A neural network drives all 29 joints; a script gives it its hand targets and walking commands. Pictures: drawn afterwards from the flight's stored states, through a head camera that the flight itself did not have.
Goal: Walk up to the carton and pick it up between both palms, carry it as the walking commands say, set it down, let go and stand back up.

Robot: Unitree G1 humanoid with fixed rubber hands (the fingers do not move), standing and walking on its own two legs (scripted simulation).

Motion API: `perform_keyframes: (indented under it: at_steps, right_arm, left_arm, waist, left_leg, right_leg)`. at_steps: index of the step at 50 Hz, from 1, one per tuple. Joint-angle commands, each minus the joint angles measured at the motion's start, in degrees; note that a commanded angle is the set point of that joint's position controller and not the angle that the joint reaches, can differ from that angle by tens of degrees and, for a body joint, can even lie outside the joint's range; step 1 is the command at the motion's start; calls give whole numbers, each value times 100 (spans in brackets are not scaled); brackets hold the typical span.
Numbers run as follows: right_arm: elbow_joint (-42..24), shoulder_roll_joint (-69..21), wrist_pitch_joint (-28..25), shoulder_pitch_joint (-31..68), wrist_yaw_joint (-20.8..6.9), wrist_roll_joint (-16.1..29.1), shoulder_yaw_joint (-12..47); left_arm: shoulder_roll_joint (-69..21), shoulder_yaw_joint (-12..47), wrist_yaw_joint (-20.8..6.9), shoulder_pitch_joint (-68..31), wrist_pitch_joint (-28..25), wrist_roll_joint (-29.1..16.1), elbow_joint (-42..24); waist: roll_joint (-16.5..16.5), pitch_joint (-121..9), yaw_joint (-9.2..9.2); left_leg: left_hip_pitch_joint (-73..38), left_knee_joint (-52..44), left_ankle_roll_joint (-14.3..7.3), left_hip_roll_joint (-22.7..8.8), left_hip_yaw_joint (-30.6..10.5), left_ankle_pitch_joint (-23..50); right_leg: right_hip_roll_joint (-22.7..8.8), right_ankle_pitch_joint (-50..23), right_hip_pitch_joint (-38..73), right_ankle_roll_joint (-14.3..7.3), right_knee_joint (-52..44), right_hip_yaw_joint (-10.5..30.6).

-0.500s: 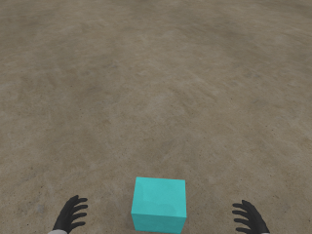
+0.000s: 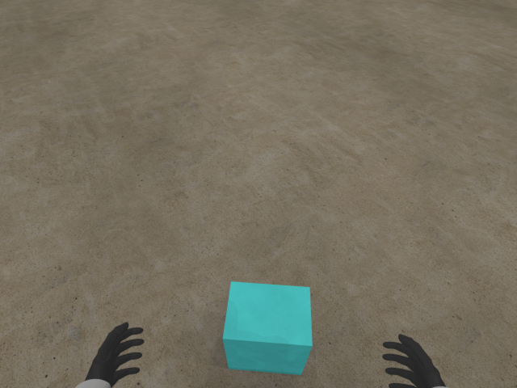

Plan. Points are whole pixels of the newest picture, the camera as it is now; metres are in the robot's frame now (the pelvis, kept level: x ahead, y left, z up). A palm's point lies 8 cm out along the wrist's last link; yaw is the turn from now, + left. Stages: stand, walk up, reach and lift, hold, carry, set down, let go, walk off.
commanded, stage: stand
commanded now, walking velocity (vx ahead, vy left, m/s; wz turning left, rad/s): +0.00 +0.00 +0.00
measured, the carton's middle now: (267, 329) +0.46 -0.02 -0.62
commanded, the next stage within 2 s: none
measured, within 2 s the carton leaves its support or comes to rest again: neither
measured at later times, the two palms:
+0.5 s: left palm (99, 357) +0.21 +0.27 -0.07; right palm (448, 340) +0.22 -0.29 -0.05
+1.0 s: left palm (91, 370) +0.19 +0.27 -0.06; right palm (457, 352) +0.20 -0.29 -0.04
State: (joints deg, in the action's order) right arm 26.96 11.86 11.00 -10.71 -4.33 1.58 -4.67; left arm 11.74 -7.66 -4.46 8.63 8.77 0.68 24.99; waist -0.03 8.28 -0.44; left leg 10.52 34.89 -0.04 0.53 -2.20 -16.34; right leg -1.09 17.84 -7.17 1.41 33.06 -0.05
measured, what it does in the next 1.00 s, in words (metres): stands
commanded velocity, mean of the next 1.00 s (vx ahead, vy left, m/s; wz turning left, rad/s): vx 0.00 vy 0.00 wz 0.00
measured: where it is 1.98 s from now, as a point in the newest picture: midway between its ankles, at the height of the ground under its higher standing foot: outside the picture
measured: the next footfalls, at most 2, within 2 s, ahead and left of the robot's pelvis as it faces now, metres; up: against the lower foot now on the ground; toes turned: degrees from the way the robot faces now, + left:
none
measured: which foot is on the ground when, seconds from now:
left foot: down 0.00-1.00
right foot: down 0.00-1.00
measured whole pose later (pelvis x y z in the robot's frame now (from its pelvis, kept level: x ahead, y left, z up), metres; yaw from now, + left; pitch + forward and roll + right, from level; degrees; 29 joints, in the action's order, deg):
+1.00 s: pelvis +0.04 -0.01 +0.00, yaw +0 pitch -1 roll -1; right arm 28.8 18.2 -0.8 -13.4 -0.1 1.6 -4.6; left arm 16.5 -7.6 -0.8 10.0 0.8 0.7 37.7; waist -0.2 -1.5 -0.4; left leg 14.5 34.9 0.1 -0.2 -2.2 -19.0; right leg -0.3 20.4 -11.3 0.6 33.1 0.0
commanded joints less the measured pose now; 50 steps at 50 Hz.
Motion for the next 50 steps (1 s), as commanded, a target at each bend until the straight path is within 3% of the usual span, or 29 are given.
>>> perform_keyframes:
  at_steps: [1,4,6,9,12,16,20,25,26,28,31,32,39,41,43,46,50]
  right_arm:
    - [-17,1422,-619,222,375,-510,-212]
    - [-6,1301,-828,270,377,-559,-215]
    - [40,1226,-948,350,391,-535,-193]
    - [113,1232,-1034,170,392,-465,-103]
    - [181,1319,-1070,57,412,-448,-70]
    - [221,1484,-1104,49,462,-452,-96]
    - [290,1517,-1115,-32,502,-466,-98]
    - [282,1494,-1122,33,513,-467,-108]
    - [281,1525,-1124,27,533,-482,-120]
    - [267,1515,-1154,76,515,-513,-116]
    - [276,1510,-1191,60,519,-523,-110]
    - [294,1524,-1192,14,523,-501,-103]
    - [219,1562,-1250,112,527,-496,-103]
    - [260,1568,-1268,125,522,-516,-95]
    - [235,1591,-1302,98,527,-525,-106]
    - [252,1621,-1325,84,542,-525,-129]
    - [266,1625,-1360,7,551,-520,-120]
  left_arm:
    - [1369,36,352,230,-479,199,-12]
    - [1267,76,377,180,-640,255,185]
    - [1229,107,386,184,-717,247,290]
    - [1384,126,409,86,-796,236,436]
    - [1494,103,435,78,-794,190,555]
    - [1480,83,441,122,-791,183,631]
    - [1461,71,450,132,-784,182,695]
    - [1519,56,461,55,-801,201,767]
    - [1476,55,456,59,-815,204,759]
    - [1477,58,451,38,-836,201,779]
    - [1519,38,454,-63,-835,209,793]
    - [1509,31,449,-43,-839,214,796]
    - [1473,35,409,-52,-903,199,847]
    - [1481,19,400,-99,-926,222,862]
    - [1525,6,375,-80,-934,201,862]
    - [1528,17,378,-69,-948,206,908]
    - [1499,32,390,-64,-973,190,946]
  waist:
    - [-368,-531,82]
    - [-428,-789,65]
    - [-472,-1015,31]
    - [-151,-1418,91]
    - [-61,-1533,104]
    - [-241,-1746,88]
    - [-250,-1898,67]
    - [-162,-1719,70]
    - [-279,-1729,71]
    - [-92,-1664,43]
    - [-281,-1431,56]
    - [-179,-1386,41]
    - [-328,-1026,31]
    - [-206,-946,14]
    - [-374,-913,50]
    - [-294,-915,32]
    - [-320,-977,-15]
  left_leg:
    - [904,-1174,-92,-238,-472,-1775]
    - [939,-1242,-195,-351,-667,-1902]
    - [755,-1108,-221,-408,-636,-1009]
    - [258,-569,-148,-361,-319,987]
    - [45,-406,-139,-397,-255,1798]
    - [-172,-319,-138,-456,-175,2726]
    - [-356,-270,-154,-502,-157,3203]
    - [-205,-356,-147,-485,-214,2610]
    - [-193,-376,-138,-489,-200,2560]
    - [-119,-442,-161,-489,-284,2251]
    - [31,-558,-127,-444,-253,1776]
    - [5,-587,-140,-474,-322,1667]
    - [313,-853,-173,-457,-446,673]
    - [354,-836,-171,-455,-489,664]
    - [403,-867,-179,-454,-443,487]
    - [370,-865,-176,-476,-522,520]
    - [318,-784,-236,-489,-555,991]
  right_leg:
    - [72,1401,-1109,-41,-652,316]
    - [70,1157,-958,-103,-585,299]
    - [-22,441,-761,-170,-571,317]
    - [-213,-733,-664,-202,-634,456]
    - [-232,-1609,-545,-187,-521,405]
    - [-208,-2354,-354,-174,-380,279]
    - [-181,-2642,-300,-157,-258,201]
    - [-228,-2351,-290,-189,-416,277]
    - [-241,-2232,-299,-196,-429,294]
    - [-244,-2012,-264,-174,-489,294]
    - [-254,-1501,-387,-243,-571,406]
    - [-245,-1398,-456,-246,-585,378]
    - [-240,-326,-702,-317,-766,514]
    - [-233,-318,-750,-313,-813,505]
    - [-236,-151,-784,-304,-807,545]
    - [-244,-163,-793,-340,-798,587]
    - [-271,-587,-671,-363,-698,562]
